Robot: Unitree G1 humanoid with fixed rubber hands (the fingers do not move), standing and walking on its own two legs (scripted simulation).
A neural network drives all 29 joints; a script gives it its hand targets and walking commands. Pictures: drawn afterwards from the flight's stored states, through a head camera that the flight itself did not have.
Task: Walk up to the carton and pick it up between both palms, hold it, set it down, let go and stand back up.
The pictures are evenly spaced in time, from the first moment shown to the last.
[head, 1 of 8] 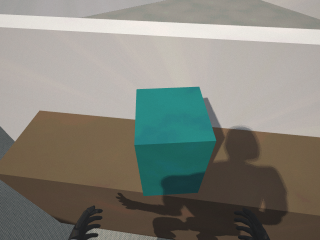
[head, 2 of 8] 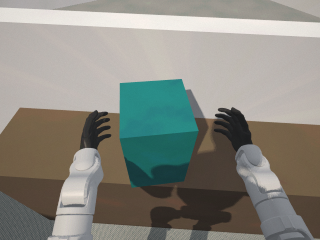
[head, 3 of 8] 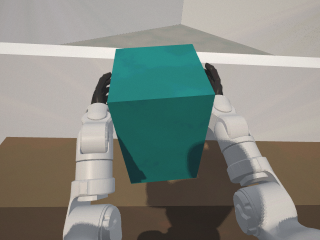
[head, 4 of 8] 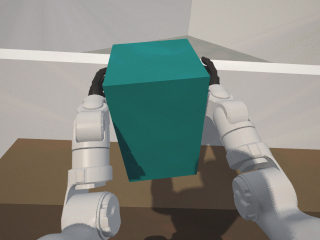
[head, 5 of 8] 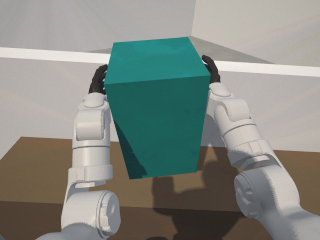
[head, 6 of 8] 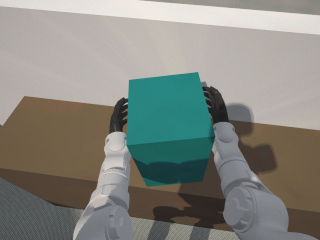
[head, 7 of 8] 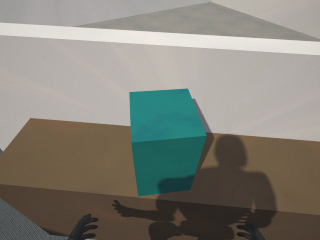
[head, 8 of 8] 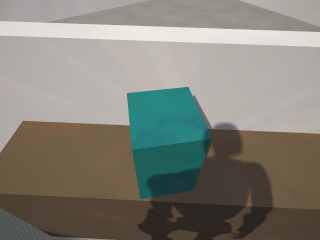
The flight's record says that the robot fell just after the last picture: no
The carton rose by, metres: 0.24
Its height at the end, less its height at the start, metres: +0.00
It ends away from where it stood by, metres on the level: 0.02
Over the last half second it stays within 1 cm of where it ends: yes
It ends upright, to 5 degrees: yes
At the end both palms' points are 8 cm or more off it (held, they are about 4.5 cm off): yes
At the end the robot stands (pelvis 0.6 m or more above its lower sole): yes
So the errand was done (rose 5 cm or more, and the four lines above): yes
